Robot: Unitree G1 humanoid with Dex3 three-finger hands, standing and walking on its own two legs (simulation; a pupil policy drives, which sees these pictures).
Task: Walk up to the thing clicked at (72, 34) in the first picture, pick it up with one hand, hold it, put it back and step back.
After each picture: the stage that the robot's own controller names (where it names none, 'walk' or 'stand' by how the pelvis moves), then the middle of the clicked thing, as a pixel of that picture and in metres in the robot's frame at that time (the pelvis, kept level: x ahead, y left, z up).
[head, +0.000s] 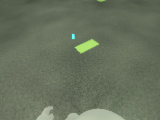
stand; (73, 36) +1.90 +0.49 -0.72
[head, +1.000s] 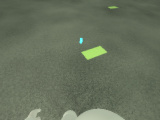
walk; (81, 40) +1.80 +0.19 -0.70
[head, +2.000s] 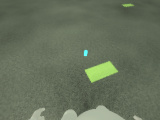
walk; (85, 53) +1.24 +0.07 -0.71
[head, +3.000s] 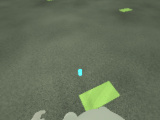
walk; (80, 72) +0.81 +0.14 -0.71
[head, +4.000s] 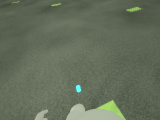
walk; (78, 88) +0.52 +0.22 -0.70
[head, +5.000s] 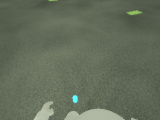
stand; (75, 99) +0.35 +0.17 -0.71
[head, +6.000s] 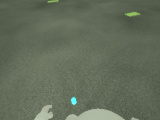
stand; (73, 101) +0.34 +0.19 -0.72
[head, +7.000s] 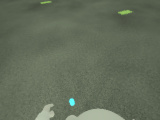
stand; (72, 102) +0.32 +0.21 -0.72
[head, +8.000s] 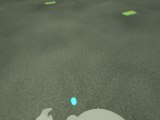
stand; (73, 101) +0.34 +0.20 -0.73
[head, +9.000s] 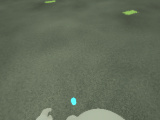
stand; (73, 101) +0.33 +0.20 -0.73
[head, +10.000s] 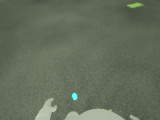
go down; (74, 96) +0.34 +0.19 -0.72
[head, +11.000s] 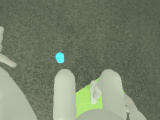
go down; (60, 58) +0.44 +0.20 -0.30
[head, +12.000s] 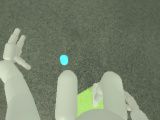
close in; (64, 60) +0.44 +0.19 -0.31
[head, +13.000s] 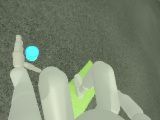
close in; (32, 54) +0.43 +0.24 -0.23
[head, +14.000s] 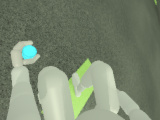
close; (29, 53) +0.42 +0.24 -0.23
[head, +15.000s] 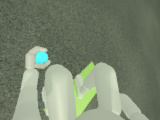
lift; (40, 58) +0.38 +0.22 -0.22
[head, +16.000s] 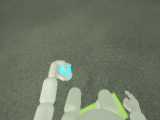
lift; (65, 72) +0.33 +0.17 +0.00
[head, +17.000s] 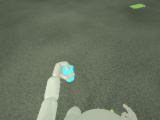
hold; (68, 73) +0.33 +0.16 +0.02
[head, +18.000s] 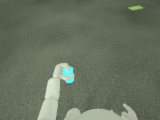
hold; (68, 74) +0.32 +0.17 +0.01
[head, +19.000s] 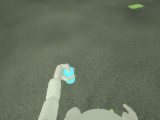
crouch; (69, 75) +0.32 +0.16 +0.00
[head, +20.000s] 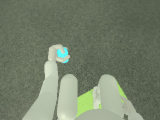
crouch; (63, 55) +0.44 +0.17 -0.09
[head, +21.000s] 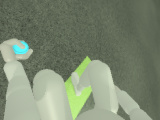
lower; (22, 51) +0.44 +0.25 -0.24
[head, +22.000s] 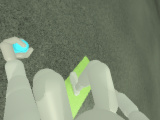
lower; (21, 49) +0.44 +0.25 -0.24
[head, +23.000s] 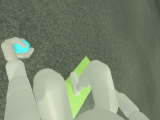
lower; (22, 49) +0.44 +0.25 -0.24
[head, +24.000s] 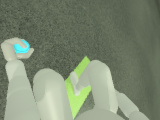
lower; (22, 49) +0.44 +0.25 -0.24
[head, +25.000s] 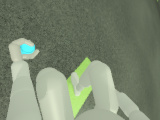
loosen; (27, 50) +0.43 +0.24 -0.24
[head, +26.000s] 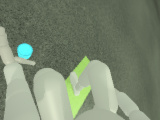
withdraw; (24, 52) +0.43 +0.24 -0.24
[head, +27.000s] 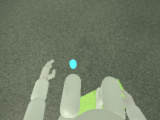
walk; (73, 64) +0.45 +0.16 -0.38
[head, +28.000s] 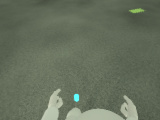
stand; (76, 97) +0.36 +0.14 -0.66
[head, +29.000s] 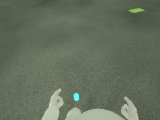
stand; (76, 97) +0.37 +0.15 -0.67
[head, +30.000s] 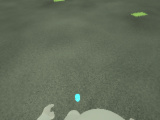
stand; (77, 97) +0.38 +0.14 -0.70
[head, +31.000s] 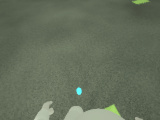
walk; (79, 91) +0.40 +0.14 -0.71
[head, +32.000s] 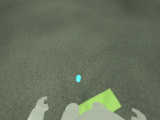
walk; (78, 78) +0.54 +0.11 -0.71
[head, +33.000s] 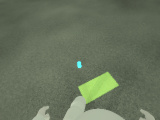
walk; (79, 64) +0.85 +0.25 -0.69
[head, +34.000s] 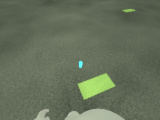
stand; (80, 64) +1.00 +0.18 -0.71
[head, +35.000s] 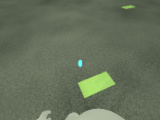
stand; (80, 63) +1.00 +0.19 -0.73
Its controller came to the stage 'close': yes
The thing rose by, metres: 0.72
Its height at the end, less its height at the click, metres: +0.00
